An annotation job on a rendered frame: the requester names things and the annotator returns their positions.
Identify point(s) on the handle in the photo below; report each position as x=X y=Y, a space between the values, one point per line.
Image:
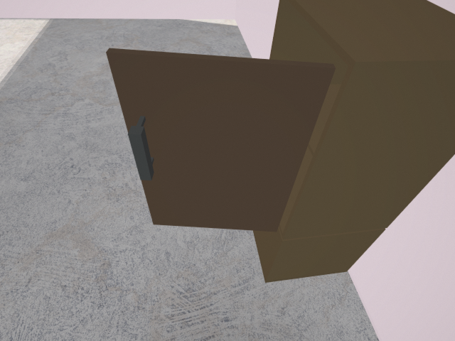
x=140 y=148

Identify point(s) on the cupboard door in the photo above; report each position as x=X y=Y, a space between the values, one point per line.
x=228 y=134

